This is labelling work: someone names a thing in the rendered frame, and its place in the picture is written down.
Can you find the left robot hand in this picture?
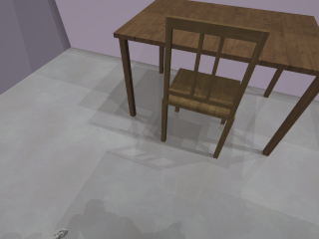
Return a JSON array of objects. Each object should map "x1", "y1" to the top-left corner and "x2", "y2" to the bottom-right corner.
[{"x1": 43, "y1": 228, "x2": 69, "y2": 239}]

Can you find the table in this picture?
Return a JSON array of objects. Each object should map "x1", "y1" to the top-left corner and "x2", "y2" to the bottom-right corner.
[{"x1": 113, "y1": 0, "x2": 319, "y2": 156}]

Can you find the chair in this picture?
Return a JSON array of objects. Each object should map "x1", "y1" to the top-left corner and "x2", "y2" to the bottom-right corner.
[{"x1": 160, "y1": 15, "x2": 270, "y2": 159}]

